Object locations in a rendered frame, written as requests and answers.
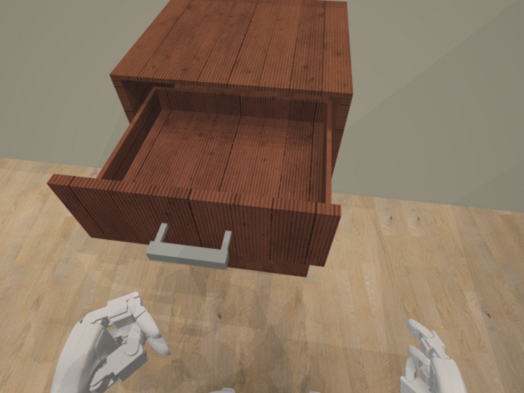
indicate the cabinet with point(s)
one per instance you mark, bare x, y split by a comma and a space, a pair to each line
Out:
281, 48

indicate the handle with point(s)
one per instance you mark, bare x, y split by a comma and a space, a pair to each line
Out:
190, 255

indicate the drawer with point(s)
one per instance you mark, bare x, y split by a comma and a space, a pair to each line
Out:
204, 162

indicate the left robot hand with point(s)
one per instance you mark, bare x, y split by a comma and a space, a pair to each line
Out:
89, 345

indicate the right robot hand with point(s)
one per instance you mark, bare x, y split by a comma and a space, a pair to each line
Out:
439, 373

